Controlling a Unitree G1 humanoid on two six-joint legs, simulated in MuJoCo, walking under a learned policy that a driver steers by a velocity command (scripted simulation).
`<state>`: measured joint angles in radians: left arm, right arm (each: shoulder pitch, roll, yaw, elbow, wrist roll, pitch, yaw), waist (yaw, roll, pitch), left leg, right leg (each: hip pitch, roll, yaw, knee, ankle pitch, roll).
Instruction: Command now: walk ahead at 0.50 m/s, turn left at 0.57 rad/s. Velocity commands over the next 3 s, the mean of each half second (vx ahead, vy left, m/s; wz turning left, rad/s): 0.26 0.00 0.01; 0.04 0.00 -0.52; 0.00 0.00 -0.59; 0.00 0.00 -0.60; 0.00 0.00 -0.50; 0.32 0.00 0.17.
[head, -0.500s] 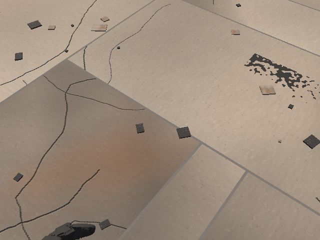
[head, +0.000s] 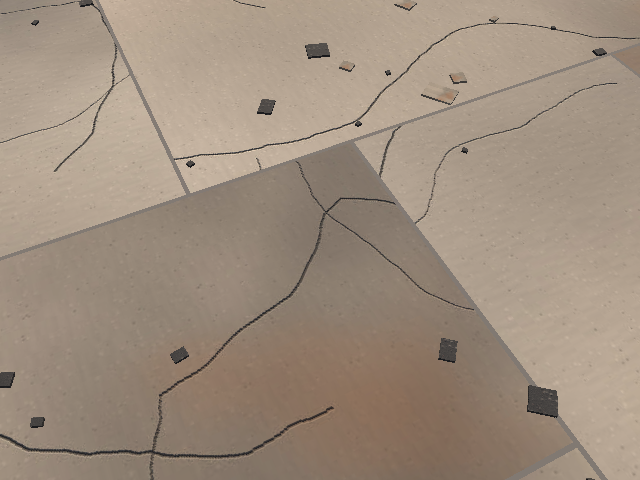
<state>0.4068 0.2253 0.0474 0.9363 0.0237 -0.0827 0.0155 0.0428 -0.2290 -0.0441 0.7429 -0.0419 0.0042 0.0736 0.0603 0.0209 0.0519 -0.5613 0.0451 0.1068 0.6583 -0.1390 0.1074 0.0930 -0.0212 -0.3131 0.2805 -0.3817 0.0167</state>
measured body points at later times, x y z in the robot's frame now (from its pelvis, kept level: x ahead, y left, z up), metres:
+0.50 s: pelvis +0.19 +0.03 +0.01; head +0.22 +0.04 +0.46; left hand +0.27 +0.27 -0.14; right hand +0.25 -0.22 -0.12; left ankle +0.14 +0.08 -0.73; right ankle +0.27 -0.08 -0.70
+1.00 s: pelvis +0.23 +0.03 +0.01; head +0.26 +0.02 +0.46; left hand +0.41 +0.27 -0.11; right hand +0.27 -0.26 -0.11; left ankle +0.28 +0.17 -0.70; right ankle +0.25 -0.06 -0.73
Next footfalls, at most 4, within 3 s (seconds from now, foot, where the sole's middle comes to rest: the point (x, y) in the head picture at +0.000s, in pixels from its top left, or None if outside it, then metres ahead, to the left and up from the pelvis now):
0.04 left None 0.18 0.08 -0.77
0.60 right None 0.29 -0.07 -0.77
1.08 left None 0.31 0.13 -0.77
1.56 right None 0.17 -0.04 -0.77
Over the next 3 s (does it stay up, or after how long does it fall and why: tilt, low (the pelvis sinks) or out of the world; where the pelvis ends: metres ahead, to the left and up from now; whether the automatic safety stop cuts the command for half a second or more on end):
stays up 0.28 -0.07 0.00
